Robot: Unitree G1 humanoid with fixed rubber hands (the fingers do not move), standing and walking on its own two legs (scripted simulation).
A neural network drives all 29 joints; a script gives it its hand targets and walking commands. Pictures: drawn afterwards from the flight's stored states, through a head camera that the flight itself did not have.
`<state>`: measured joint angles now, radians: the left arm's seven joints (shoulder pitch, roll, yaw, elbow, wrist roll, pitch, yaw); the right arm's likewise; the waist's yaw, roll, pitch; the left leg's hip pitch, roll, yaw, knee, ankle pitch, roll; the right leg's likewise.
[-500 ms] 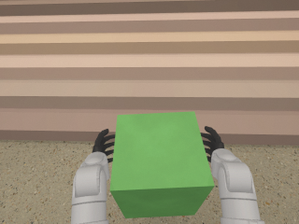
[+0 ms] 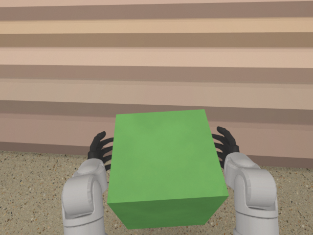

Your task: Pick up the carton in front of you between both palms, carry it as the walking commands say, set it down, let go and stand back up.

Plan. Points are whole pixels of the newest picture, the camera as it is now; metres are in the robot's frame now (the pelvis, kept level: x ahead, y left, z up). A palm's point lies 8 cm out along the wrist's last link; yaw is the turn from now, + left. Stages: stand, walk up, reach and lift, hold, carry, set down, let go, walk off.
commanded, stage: carry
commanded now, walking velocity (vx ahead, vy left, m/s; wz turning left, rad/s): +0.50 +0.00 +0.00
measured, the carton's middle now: (163, 173) +0.27 +0.01 +0.02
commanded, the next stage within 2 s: none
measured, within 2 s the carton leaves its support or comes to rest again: neither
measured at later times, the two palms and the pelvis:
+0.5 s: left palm (116, 48) +0.66 +0.16 +0.16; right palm (207, 47) +0.63 -0.14 +0.17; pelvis +0.31 +0.03 +0.00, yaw -2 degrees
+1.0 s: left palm (129, 16) +1.02 +0.16 +0.13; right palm (192, 13) +1.04 -0.14 +0.13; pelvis +0.64 +0.00 -0.01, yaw -2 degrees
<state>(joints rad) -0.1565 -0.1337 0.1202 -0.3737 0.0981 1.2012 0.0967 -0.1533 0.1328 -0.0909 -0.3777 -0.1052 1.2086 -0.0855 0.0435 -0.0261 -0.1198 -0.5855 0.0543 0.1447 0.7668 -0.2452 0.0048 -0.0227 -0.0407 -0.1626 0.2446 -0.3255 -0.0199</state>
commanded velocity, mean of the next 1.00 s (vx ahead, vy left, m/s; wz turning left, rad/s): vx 0.50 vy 0.00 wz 0.00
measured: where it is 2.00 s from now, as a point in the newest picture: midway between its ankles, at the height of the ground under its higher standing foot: (159, 84)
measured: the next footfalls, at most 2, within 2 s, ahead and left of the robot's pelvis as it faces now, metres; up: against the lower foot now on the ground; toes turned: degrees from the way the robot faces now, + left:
left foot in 0.12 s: +0.27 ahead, +0.11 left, +0.00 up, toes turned +9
right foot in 0.64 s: +0.57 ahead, -0.07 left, +0.00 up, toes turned -8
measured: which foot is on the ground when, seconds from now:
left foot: up 0.00-0.10, down 0.12-0.62, up 0.64-1.00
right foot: down 0.00-0.16, up 0.18-0.62, down 0.64-1.00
